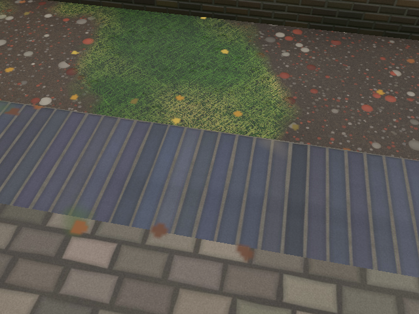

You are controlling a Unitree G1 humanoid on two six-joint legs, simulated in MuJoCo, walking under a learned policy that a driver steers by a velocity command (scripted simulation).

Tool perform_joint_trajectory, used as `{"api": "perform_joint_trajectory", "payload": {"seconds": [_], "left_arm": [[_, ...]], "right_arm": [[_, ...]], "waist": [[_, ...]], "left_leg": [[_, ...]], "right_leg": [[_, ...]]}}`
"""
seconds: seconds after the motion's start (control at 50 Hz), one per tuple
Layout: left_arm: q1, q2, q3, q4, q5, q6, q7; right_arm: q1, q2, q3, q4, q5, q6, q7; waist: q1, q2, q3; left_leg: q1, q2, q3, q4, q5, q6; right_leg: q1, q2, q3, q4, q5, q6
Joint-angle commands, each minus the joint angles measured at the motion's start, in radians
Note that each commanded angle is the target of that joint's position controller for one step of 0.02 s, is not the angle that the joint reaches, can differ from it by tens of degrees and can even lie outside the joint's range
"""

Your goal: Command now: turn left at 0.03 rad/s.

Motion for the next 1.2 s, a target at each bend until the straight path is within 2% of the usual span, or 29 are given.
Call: {"api": "perform_joint_trajectory", "payload": {"seconds": [0.02,0.12,0.16,0.22,0.24,0.28,0.32,0.34,0.36,0.38,0.4,0.42,0.44,0.48,0.52,0.62,0.74,0.78,0.82,0.84,0.86,0.88,0.9,0.92,0.94,0.98,1.04,1.1,1.2], "left_arm": [[-0.004,0.110,0.020,-0.017,-0.002,-0.009,0.007],[0.006,0.110,0.018,0.015,-0.004,-0.007,0.012],[0.022,0.096,0.016,0.031,-0.010,-0.004,0.014],[-0.040,0.073,0.010,-0.007,-0.022,-0.024,0.009],[-0.055,0.069,0.008,-0.021,-0.028,-0.039,0.002],[-0.037,0.078,0.012,-0.023,-0.042,-0.068,-0.016],[0.050,0.070,0.015,0.013,-0.044,-0.090,-0.033],[0.147,0.070,0.022,0.065,-0.037,-0.092,-0.035],[0.240,0.086,0.031,0.105,-0.024,-0.090,-0.036],[0.345,0.169,0.049,0.117,-0.020,-0.090,-0.033],[0.364,0.219,0.051,0.115,-0.009,-0.102,-0.047],[0.279,0.161,0.033,0.089,-0.011,-0.115,-0.047],[0.228,0.115,0.022,0.066,-0.017,-0.121,-0.046],[0.198,0.095,0.012,0.049,-0.017,-0.121,-0.051],[0.244,0.058,-0.002,0.057,-0.008,-0.109,-0.046],[0.277,0.095,-0.002,0.048,-0.003,-0.087,-0.016],[0.343,0.108,0.011,0.067,-0.021,-0.081,-0.007],[0.316,0.129,0.022,0.055,-0.019,-0.074,-0.006],[0.288,0.140,0.030,0.042,-0.008,-0.055,-0.005],[0.276,0.126,0.023,0.025,0.000,-0.052,-0.005],[0.381,0.003,-0.010,0.004,0.003,-0.065,-0.018],[0.389,-0.016,-0.019,0.025,-0.016,-0.092,-0.025],[0.292,0.086,0.012,-0.009,-0.044,-0.112,-0.029],[0.227,0.104,0.018,-0.027,-0.055,-0.120,-0.024],[0.205,0.085,0.021,-0.028,-0.044,-0.116,-0.014],[0.237,0.049,0.027,-0.019,-0.027,-0.086,-0.003],[0.230,0.008,0.023,-0.040,-0.012,-0.058,0.004],[0.117,0.005,0.014,-0.081,-0.001,-0.050,0.002],[0.003,0.053,0.024,-0.111,-0.006,-0.036,-0.004]], "right_arm": [[-0.009,-0.134,-0.031,-0.027,0.002,-0.012,-0.004],[0.002,-0.131,-0.028,0.015,0.004,-0.011,-0.006],[0.025,-0.146,-0.035,0.037,0.011,-0.005,-0.012],[0.089,-0.214,-0.056,0.054,0.023,-0.009,-0.014],[0.105,-0.224,-0.061,0.061,0.026,-0.020,-0.015],[0.082,-0.202,-0.060,0.053,0.028,-0.042,-0.015],[-0.001,-0.193,-0.059,0.028,0.047,-0.045,-0.013],[-0.040,-0.183,-0.055,0.016,0.047,-0.042,-0.011],[-0.054,-0.139,-0.043,0.004,0.035,-0.045,-0.008],[-0.069,-0.067,-0.022,-0.024,0.021,-0.054,-0.006],[-0.071,-0.104,-0.034,-0.050,0.039,-0.070,-0.011],[-0.038,-0.136,-0.042,-0.033,0.058,-0.083,-0.006],[-0.013,-0.142,-0.044,-0.015,0.062,-0.094,0.002],[-0.040,-0.150,-0.054,-0.010,0.042,-0.105,0.008],[-0.063,-0.120,-0.053,-0.014,0.032,-0.103,0.023],[-0.226,-0.049,-0.027,-0.081,0.033,-0.094,0.034],[-0.355,-0.068,-0.020,-0.138,0.044,-0.104,0.060],[-0.307,-0.106,-0.035,-0.134,0.042,-0.109,0.064],[-0.078,-0.171,-0.071,-0.069,0.042,-0.103,0.052],[0.102,-0.207,-0.089,-0.019,0.039,-0.096,0.039],[0.242,-0.288,-0.109,0.010,0.009,-0.091,0.031],[0.224,-0.228,-0.087,0.019,0.011,-0.089,0.034],[0.114,-0.175,-0.066,0.009,0.019,-0.093,0.036],[0.020,-0.139,-0.054,-0.007,0.016,-0.099,0.037],[-0.035,-0.110,-0.045,-0.004,0.010,-0.109,0.046],[-0.072,-0.074,-0.033,0.012,-0.003,-0.121,0.057],[-0.070,-0.106,-0.033,0.053,-0.013,-0.127,0.047],[-0.068,-0.139,-0.036,0.073,-0.010,-0.111,0.023],[-0.008,-0.162,-0.034,0.123,0.007,-0.077,0.011]], "waist": [[-0.005,0.019,-0.035],[-0.005,0.014,-0.036],[-0.012,0.042,-0.043],[-0.055,0.171,0.067],[-0.061,0.200,0.101],[-0.037,0.197,0.115],[0.028,0.150,0.086],[0.072,0.118,0.053],[0.098,0.035,0.017],[0.119,-0.219,-0.026],[0.108,-0.291,-0.007],[0.060,-0.166,0.061],[0.037,-0.129,0.092],[0.027,-0.096,0.091],[0.033,-0.112,0.052],[0.058,-0.078,0.079],[0.055,-0.089,0.123],[0.001,-0.105,0.063],[-0.123,-0.131,-0.099],[-0.200,-0.117,-0.207],[-0.161,0.099,-0.374],[-0.150,0.214,-0.454],[-0.132,0.158,-0.262],[-0.091,0.094,-0.143],[-0.048,0.026,-0.081],[0.006,0.055,-0.063],[0.043,0.065,-0.061],[0.019,0.078,-0.090],[-0.017,0.067,-0.090]], "left_leg": [[-0.012,0.086,-0.085,-0.098,0.241,0.029],[-0.011,0.072,-0.067,-0.094,0.248,0.025],[-0.013,0.062,-0.075,-0.122,-0.051,0.045],[-0.050,0.217,-0.324,-0.279,-0.539,0.158],[-0.078,0.277,-0.416,-0.318,-0.550,0.197],[-0.044,0.319,-0.441,-0.314,-0.448,0.214],[-0.107,0.261,-0.312,-0.264,-0.324,0.163],[-0.197,0.194,-0.218,-0.197,-0.247,0.128],[-0.284,0.119,-0.118,-0.037,-0.151,0.086],[-0.432,0.000,0.043,0.296,-0.154,0.006],[-0.567,-0.039,-0.003,0.508,-0.313,-0.004],[-0.636,0.032,-0.069,0.625,-0.251,0.012],[-0.661,0.071,-0.063,0.647,-0.142,0.028],[-0.669,0.123,-0.027,0.599,0.009,0.033],[-0.614,0.132,0.017,0.545,0.085,0.015],[-0.538,0.099,0.085,0.265,0.246,-0.033],[-0.459,0.065,0.087,0.049,0.319,0.015],[-0.368,0.035,0.095,0.034,0.273,0.050],[-0.084,-0.023,0.131,0.040,0.237,0.099],[0.208,0.047,0.056,0.066,0.239,0.141],[0.614,0.322,-0.381,0.043,0.047,0.287],[0.624,0.446,-0.720,-0.151,0.043,0.358],[0.441,0.406,-0.578,-0.176,0.148,0.308],[0.260,0.371,-0.387,-0.179,0.363,0.275],[0.114,0.322,-0.251,-0.193,0.550,0.248],[-0.042,0.261,-0.108,-0.236,0.673,0.218],[-0.138,0.239,-0.022,-0.264,0.800,0.242],[-0.131,0.198,0.051,-0.252,0.785,0.214],[-0.066,0.227,-0.002,-0.212,0.527,0.189]], "right_leg": [[0.011,-0.007,0.005,-0.037,0.156,-0.009],[0.013,-0.005,0.001,-0.037,0.159,-0.012],[-0.018,0.039,-0.052,0.016,-0.041,-0.019],[-0.232,0.073,-0.081,0.225,-0.209,-0.051],[-0.263,0.044,-0.040,0.290,-0.212,-0.073],[-0.320,-0.001,0.006,0.326,-0.266,-0.120],[-0.138,0.004,-0.025,0.118,-0.165,-0.153],[0.053,0.047,-0.064,0.018,-0.017,-0.144],[0.196,0.016,0.013,-0.017,0.002,-0.137],[0.304,-0.193,0.362,-0.188,-0.189,-0.210],[0.305,-0.335,0.678,-0.288,-0.283,-0.323],[0.274,-0.336,0.636,-0.285,-0.314,-0.328],[0.264,-0.285,0.522,-0.282,-0.278,-0.291],[0.270,-0.227,0.359,-0.289,-0.050,-0.235],[0.267,-0.174,0.229,-0.282,0.214,-0.216],[0.165,-0.124,0.090,-0.326,0.382,-0.220],[0.229,-0.182,0.055,-0.327,0.440,-0.224],[0.292,-0.202,0.041,-0.235,0.703,-0.206],[0.292,-0.175,0.008,0.032,1.010,-0.176],[0.118,-0.145,0.003,0.261,0.892,-0.152],[-0.287,0.013,-0.018,0.659,0.381,-0.096],[-0.415,0.130,0.103,0.892,-0.308,-0.084],[-0.484,0.072,0.143,0.969,-0.292,-0.094],[-0.461,0.022,0.107,0.946,-0.225,-0.097],[-0.415,-0.017,0.079,0.878,-0.179,-0.087],[-0.293,-0.051,0.070,0.782,-0.136,-0.076],[-0.244,-0.052,0.047,0.614,-0.072,-0.045],[-0.202,-0.048,0.022,0.355,0.105,-0.030],[-0.151,-0.015,0.025,0.169,0.166,-0.040]]}}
